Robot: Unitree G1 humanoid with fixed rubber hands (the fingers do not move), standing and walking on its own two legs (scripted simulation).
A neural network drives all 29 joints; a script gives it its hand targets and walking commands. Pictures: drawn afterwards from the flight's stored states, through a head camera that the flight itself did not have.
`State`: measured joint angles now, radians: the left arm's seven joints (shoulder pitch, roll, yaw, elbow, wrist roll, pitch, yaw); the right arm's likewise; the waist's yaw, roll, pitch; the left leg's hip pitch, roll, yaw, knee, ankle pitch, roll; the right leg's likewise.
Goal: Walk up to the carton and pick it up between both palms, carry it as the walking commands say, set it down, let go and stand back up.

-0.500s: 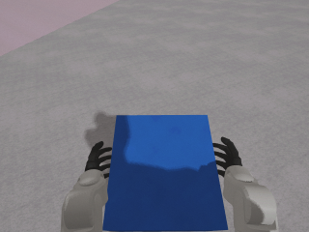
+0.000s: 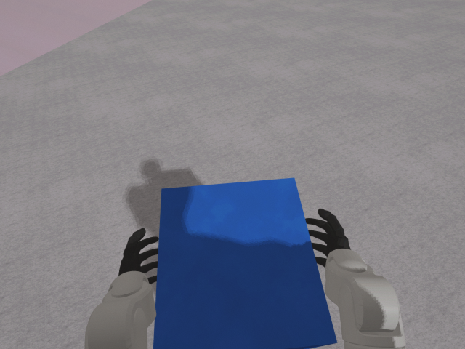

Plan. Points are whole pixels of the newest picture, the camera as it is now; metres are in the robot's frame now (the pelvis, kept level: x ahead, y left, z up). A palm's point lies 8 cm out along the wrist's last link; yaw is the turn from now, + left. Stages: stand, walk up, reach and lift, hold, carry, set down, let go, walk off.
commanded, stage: carry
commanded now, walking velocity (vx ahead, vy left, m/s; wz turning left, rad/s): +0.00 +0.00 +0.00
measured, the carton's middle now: (235, 271) +0.29 +0.01 -0.01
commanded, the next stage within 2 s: none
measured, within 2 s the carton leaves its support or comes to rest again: neither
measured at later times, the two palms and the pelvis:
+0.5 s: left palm (173, 149) +0.55 +0.14 +0.07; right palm (304, 132) +0.60 -0.16 +0.07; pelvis +0.31 -0.04 +0.00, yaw +3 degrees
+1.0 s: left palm (192, 95) +0.78 +0.12 +0.07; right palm (297, 81) +0.83 -0.19 +0.08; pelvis +0.54 -0.06 +0.01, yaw +2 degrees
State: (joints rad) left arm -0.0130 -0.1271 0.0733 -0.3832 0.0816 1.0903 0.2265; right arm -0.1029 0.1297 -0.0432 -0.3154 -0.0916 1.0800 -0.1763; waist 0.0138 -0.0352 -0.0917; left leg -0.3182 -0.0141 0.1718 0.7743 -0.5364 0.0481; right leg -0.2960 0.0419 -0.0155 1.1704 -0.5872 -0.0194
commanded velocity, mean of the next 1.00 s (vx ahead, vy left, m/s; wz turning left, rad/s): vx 0.00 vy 0.00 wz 0.00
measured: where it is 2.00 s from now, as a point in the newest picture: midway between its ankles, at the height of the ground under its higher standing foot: (246, 223)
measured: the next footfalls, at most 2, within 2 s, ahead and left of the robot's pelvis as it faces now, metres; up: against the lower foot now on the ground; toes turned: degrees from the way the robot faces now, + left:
right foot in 0.12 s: +0.09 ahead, -0.08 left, +0.00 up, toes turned -2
left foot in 0.42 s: +0.39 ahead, +0.03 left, +0.00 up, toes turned +10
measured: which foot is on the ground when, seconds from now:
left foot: down 0.00-0.14, up 0.16-0.40, down 0.42-0.66, up 0.68-0.88, down 0.90-1.00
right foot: up 0.00-0.10, down 0.12-0.46, up 0.48-0.62, down 0.64-0.96, up 0.98-1.00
